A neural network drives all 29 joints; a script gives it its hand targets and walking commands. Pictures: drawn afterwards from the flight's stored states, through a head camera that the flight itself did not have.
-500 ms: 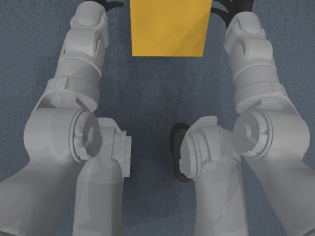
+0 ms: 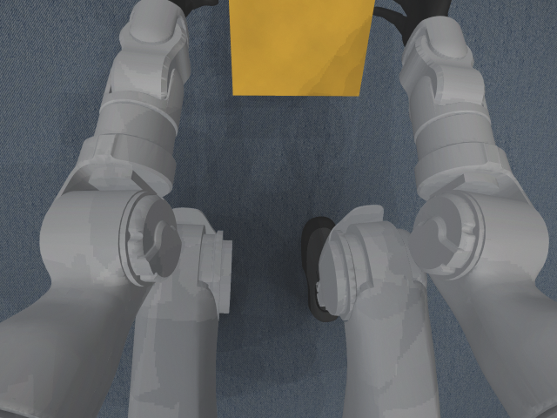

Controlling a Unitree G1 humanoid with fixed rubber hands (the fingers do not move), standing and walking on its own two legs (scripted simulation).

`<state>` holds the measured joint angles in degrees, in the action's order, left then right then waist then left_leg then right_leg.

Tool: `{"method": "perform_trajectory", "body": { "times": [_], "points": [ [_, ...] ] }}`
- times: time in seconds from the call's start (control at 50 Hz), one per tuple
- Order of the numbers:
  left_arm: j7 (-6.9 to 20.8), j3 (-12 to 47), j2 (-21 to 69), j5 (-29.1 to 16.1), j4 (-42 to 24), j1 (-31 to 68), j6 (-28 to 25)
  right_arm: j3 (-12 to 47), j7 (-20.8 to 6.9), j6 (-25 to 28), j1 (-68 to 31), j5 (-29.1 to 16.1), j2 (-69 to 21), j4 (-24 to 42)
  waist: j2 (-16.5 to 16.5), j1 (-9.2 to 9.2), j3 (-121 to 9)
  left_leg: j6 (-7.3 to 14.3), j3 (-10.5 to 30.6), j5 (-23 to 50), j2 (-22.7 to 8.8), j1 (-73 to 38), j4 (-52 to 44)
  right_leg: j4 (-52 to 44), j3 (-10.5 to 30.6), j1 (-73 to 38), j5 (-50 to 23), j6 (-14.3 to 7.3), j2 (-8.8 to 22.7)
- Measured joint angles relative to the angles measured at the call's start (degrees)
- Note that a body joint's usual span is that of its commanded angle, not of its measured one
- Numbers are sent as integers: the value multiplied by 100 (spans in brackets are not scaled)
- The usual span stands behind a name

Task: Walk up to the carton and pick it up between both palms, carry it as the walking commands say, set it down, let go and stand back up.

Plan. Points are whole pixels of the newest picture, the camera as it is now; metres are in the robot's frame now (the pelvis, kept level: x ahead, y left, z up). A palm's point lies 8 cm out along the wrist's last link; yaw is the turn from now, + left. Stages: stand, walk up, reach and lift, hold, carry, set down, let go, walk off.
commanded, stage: set down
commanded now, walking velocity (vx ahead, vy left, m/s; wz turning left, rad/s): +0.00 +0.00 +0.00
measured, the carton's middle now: (293, 24) +0.55 -0.04 -0.27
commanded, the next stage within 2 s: none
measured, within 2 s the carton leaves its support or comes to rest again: rests again in 0.80 s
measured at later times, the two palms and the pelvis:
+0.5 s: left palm (169, 0) +0.54 +0.10 -0.17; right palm (422, 18) +0.53 -0.17 -0.16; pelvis +0.00 +0.00 +0.00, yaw +0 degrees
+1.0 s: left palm (123, 27) +0.52 +0.16 -0.19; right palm (417, 58) +0.49 -0.18 -0.18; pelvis -0.01 +0.00 -0.01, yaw +0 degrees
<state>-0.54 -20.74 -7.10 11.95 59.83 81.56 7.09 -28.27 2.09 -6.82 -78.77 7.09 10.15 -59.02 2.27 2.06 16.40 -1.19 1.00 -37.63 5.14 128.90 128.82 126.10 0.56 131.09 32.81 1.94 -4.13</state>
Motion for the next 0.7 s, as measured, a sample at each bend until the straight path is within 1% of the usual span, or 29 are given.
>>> {"method": "perform_trajectory", "body": {
  "times": [0.34,0.52,0.62,0.66,0.7],
  "points": [
    [49,-10,-22,26,12,-14,-111,-38,-48,114,-7,15,-2,-40,-9,-5,-1,-5,21,-63,1,3,36,26,-22,1,59,-1,2],
    [76,59,-88,-12,92,0,-244,-20,-34,268,-44,-16,12,-154,-9,1,57,-16,29,-75,3,-21,63,49,-31,-25,68,5,4],
    [52,241,-200,-91,252,47,-359,69,26,469,-123,-98,47,-313,-2,15,183,-30,33,-67,5,-76,75,62,-34,-79,61,9,6],
    [2,414,-292,-178,419,41,-374,203,72,560,-156,-194,88,-435,-3,27,248,-37,33,-62,9,-103,76,65,-34,-107,58,10,10],
    [-112,633,-449,-377,547,-5,-432,427,141,611,-150,-354,140,-611,1,37,322,-45,34,-56,12,-135,72,66,-33,-138,55,7,14]
  ]
}}
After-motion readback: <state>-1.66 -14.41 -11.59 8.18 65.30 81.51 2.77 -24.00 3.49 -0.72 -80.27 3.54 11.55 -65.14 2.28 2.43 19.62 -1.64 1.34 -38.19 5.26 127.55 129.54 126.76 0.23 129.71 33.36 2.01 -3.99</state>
